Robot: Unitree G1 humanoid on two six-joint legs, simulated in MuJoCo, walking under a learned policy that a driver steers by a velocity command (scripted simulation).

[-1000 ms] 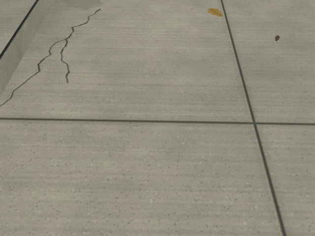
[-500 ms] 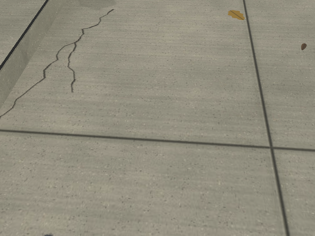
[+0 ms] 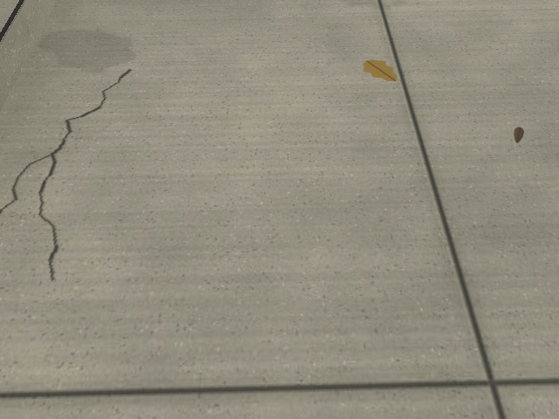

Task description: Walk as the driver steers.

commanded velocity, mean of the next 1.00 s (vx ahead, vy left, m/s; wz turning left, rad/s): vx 1.00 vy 0.00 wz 0.00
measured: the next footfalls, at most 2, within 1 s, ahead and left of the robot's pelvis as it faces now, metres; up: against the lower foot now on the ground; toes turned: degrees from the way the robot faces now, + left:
right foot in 0.16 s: +0.38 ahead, -0.10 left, +0.00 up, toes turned -3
left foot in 0.62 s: +0.84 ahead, +0.07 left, +0.00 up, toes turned +3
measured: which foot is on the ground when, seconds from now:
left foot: down 0.00-0.18, up 0.20-0.60, down 0.62-1.00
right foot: up 0.00-0.14, down 0.16-0.64, up 0.66-1.00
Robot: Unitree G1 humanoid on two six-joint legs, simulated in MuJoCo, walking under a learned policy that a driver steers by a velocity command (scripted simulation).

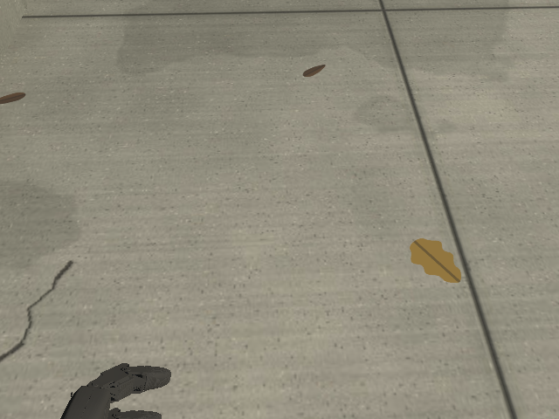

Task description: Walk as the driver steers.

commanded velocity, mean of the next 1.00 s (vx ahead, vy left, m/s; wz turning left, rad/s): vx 1.00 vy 0.00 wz -0.01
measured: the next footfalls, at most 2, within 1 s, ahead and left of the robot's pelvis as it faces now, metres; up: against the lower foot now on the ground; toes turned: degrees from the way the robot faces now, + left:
right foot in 0.08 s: +0.31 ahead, -0.09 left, +0.00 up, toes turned -4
left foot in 0.54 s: +0.77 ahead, +0.09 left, +0.00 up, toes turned +3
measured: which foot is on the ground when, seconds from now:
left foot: down 0.00-0.10, up 0.12-0.52, down 0.54-1.00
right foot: up 0.00-0.06, down 0.08-0.56, up 0.58-0.98, down 1.00-1.00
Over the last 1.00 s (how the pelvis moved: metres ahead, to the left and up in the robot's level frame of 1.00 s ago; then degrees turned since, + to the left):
0.99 0.01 -0.01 0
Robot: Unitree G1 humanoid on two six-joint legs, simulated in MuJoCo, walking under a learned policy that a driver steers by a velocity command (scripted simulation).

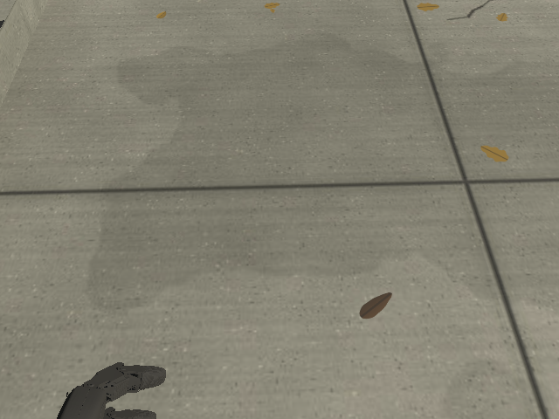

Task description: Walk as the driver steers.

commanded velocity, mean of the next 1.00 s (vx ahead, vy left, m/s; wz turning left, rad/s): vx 0.95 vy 0.00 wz -0.41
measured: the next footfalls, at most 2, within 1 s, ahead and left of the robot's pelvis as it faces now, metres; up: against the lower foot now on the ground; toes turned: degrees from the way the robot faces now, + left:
left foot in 0.42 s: +0.65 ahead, +0.08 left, +0.00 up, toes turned -20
right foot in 0.84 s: +0.89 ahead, -0.32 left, +0.00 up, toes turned -29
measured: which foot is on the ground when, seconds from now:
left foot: down 0.00-0.02, up 0.04-0.40, down 0.42-0.84, up 0.86-1.00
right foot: down 0.00-0.44, up 0.46-0.82, down 0.84-1.00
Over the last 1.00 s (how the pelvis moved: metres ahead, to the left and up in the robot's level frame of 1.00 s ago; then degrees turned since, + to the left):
1.01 0.00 -0.02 0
